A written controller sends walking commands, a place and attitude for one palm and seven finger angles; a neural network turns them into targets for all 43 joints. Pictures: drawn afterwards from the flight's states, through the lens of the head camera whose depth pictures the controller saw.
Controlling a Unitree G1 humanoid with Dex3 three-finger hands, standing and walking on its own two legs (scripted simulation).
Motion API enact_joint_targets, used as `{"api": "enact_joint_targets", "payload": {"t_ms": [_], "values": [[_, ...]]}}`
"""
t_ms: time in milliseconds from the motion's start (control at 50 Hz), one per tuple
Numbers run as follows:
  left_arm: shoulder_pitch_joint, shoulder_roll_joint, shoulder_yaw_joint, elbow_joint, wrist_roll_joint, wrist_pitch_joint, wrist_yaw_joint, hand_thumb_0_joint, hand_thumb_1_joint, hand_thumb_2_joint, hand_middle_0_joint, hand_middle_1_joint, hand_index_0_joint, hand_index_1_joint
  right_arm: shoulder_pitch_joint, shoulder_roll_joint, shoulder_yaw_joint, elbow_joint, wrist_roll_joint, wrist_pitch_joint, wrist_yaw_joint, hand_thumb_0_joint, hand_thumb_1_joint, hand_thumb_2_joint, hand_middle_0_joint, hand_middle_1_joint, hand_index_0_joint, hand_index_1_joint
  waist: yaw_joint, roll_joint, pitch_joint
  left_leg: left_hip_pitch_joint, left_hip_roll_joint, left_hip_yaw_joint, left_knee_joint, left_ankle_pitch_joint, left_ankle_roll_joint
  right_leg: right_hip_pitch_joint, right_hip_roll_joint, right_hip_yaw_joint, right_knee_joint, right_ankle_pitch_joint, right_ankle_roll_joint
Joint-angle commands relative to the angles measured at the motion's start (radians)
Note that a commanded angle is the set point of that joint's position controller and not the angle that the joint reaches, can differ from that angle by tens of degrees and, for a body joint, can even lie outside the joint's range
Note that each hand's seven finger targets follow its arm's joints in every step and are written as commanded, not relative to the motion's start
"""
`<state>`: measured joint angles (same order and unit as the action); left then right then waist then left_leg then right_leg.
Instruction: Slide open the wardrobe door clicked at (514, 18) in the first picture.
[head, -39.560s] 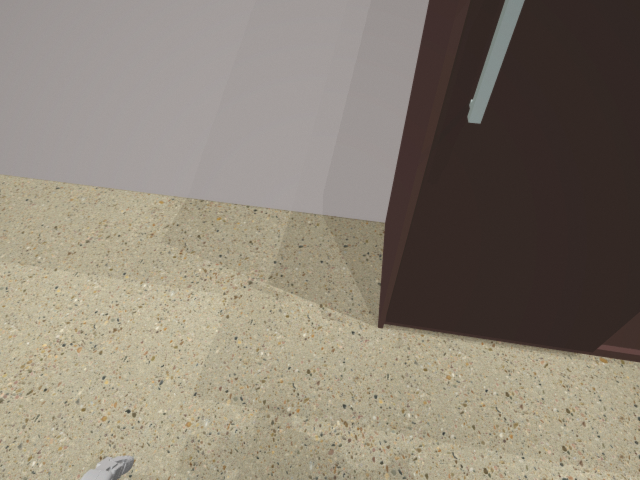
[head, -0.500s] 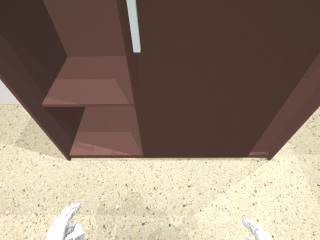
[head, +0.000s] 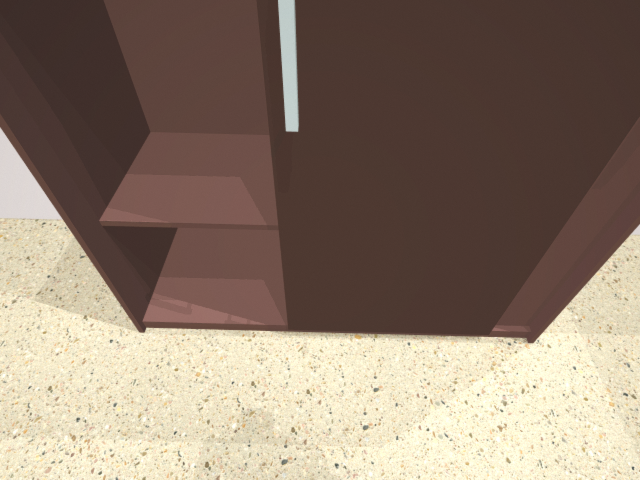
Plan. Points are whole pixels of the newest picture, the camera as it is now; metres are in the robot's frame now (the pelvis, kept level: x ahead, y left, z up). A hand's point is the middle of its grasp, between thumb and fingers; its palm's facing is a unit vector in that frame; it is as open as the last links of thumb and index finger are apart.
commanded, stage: let the arm hang, fingers relaxed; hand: left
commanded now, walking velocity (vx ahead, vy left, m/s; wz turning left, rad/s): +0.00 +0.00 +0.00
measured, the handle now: (289, 26) +0.68 +0.09 +0.26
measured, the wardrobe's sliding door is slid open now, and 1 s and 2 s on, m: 0.51 0.51 0.51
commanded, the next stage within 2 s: look to check the result in 0.40 s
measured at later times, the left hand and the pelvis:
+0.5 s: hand out of the picture -0.05 +0.19 -0.18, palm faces +0.00 -0.99 -0.15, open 7.3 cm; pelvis -0.02 +0.03 +0.00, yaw +0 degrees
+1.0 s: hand out of the picture -0.04 +0.20 -0.18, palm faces +0.01 -0.99 -0.16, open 7.3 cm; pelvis -0.02 +0.04 +0.00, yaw +0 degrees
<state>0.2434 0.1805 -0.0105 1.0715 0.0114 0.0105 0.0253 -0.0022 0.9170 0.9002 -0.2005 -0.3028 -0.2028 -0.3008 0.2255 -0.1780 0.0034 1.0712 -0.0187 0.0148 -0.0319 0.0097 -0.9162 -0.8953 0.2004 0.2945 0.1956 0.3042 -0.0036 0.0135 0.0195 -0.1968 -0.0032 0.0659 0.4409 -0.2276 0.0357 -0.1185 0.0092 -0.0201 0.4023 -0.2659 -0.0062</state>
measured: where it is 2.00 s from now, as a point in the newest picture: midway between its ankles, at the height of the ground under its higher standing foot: outside the picture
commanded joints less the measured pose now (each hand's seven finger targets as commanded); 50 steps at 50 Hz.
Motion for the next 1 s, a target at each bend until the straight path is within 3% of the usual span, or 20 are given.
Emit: {"api": "enact_joint_targets", "payload": {"t_ms": [0, 180, 380, 540, 680, 800, 920, 980], "values": [[0.041, 0.093, 0.017, -0.006, -0.001, -0.017, 0.001, 0.000, 0.900, 0.900, -0.200, -0.300, -0.200, -0.300, 0.036, -0.105, -0.015, -0.011, -0.004, -0.016, -0.006, 0.000, -0.900, -0.900, 0.200, 0.300, 0.200, 0.300, -0.004, -0.036, 0.060, 0.011, 0.114, -0.121, -0.121, 0.070, 0.007, -0.080, -0.104, 0.087, -0.097, 0.061, -0.017], [0.071, 0.076, 0.016, 0.038, 0.000, -0.017, 0.002, 0.000, 0.900, 0.900, -0.200, -0.300, -0.200, -0.300, 0.074, -0.087, -0.010, 0.032, -0.002, -0.023, -0.009, 0.000, -0.900, -0.900, 0.200, 0.300, 0.200, 0.300, 0.000, 0.009, 0.061, -0.010, 0.111, -0.129, -0.154, 0.031, 0.013, -0.068, -0.101, 0.077, -0.084, 0.048, -0.016], [0.107, 0.051, 0.015, 0.062, 0.004, -0.010, 0.005, 0.000, 0.900, 0.900, -0.200, -0.300, -0.200, -0.300, 0.107, -0.077, -0.018, 0.040, -0.001, -0.022, -0.012, 0.000, -0.900, -0.900, 0.200, 0.300, 0.200, 0.300, -0.001, 0.009, 0.077, -0.044, 0.119, -0.162, -0.196, -0.081, 0.023, -0.085, -0.093, 0.055, -0.058, 0.019, -0.009], [0.130, 0.042, 0.015, 0.068, 0.007, -0.012, 0.007, 0.000, 0.900, 0.900, -0.200, -0.300, -0.200, -0.300, 0.115, -0.078, -0.025, 0.035, 0.001, -0.026, -0.012, 0.000, -0.900, -0.900, 0.200, 0.300, 0.200, 0.300, -0.003, -0.001, 0.037, -0.010, 0.124, -0.176, -0.194, -0.052, 0.029, -0.097, -0.094, 0.047, -0.038, 0.034, -0.003], [0.138, 0.038, 0.016, 0.072, 0.011, -0.009, 0.008, 0.000, 0.900, 0.900, -0.200, -0.300, -0.200, -0.300, 0.106, -0.077, -0.027, 0.033, 0.001, -0.025, -0.012, 0.000, -0.900, -0.900, 0.200, 0.300, 0.200, 0.300, -0.001, 0.012, 0.074, -0.040, 0.131, -0.189, -0.223, -0.101, 0.028, -0.106, -0.092, 0.040, -0.031, 0.030, 0.002], [0.142, 0.040, 0.017, 0.073, 0.011, -0.010, 0.008, 0.000, 0.900, 0.900, -0.200, -0.300, -0.200, -0.300, 0.098, -0.083, -0.029, 0.029, 0.001, -0.027, -0.011, 0.000, -0.900, -0.900, 0.200, 0.300, 0.200, 0.300, -0.001, 0.008, 0.053, -0.018, 0.126, -0.188, -0.220, -0.080, 0.026, -0.108, -0.094, 0.044, -0.028, 0.037, 0.003], [0.130, 0.053, 0.015, 0.066, 0.008, -0.020, 0.009, 0.000, 0.900, 0.900, -0.200, -0.300, -0.200, -0.300, 0.096, -0.079, -0.025, 0.031, 0.006, -0.031, -0.008, 0.000, -0.900, -0.900, 0.200, 0.300, 0.200, 0.300, -0.003, -0.033, 0.028, 0.026, 0.110, -0.142, -0.154, 0.076, 0.027, -0.099, -0.110, 0.057, -0.057, 0.080, 0.000], [0.118, 0.048, 0.014, 0.067, 0.006, -0.019, 0.009, 0.000, 0.900, 0.900, -0.200, -0.300, -0.200, -0.300, 0.094, -0.072, -0.022, 0.038, 0.003, -0.031, -0.008, 0.000, -0.900, -0.900, 0.200, 0.300, 0.200, 0.300, -0.006, -0.011, 0.040, 0.021, 0.107, -0.144, -0.157, 0.072, 0.023, -0.100, -0.112, 0.059, -0.060, 0.072, 0.000]]}}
